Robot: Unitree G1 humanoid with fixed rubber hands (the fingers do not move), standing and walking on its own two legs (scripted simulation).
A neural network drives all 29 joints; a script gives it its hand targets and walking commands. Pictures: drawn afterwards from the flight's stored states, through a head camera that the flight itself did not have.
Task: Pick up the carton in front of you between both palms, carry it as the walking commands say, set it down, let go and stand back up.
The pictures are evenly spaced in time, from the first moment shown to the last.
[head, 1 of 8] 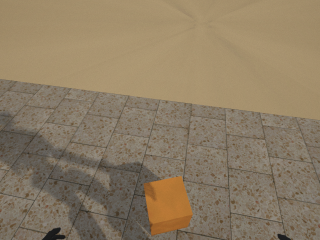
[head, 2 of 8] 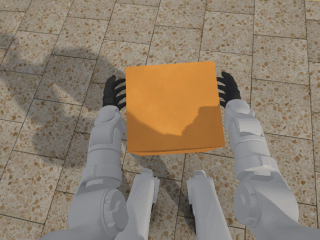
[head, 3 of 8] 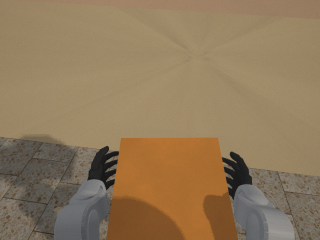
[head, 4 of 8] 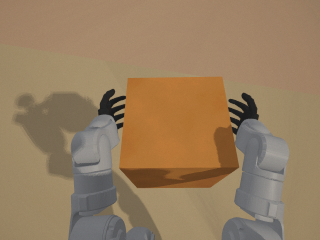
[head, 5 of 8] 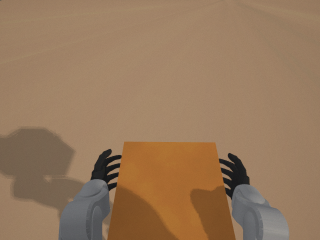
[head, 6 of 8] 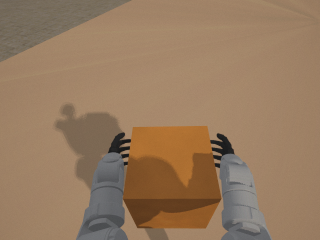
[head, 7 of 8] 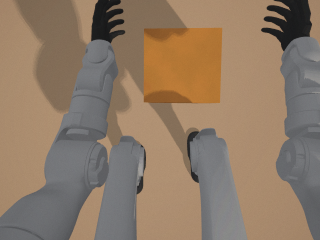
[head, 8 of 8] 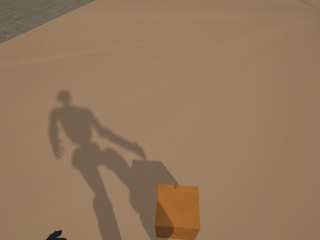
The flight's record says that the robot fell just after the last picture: no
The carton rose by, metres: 0.90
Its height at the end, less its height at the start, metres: +0.21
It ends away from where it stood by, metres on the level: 5.29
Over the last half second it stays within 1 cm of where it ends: yes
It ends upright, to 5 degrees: yes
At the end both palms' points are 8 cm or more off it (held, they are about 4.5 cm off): yes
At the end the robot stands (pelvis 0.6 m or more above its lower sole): yes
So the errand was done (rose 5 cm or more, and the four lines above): yes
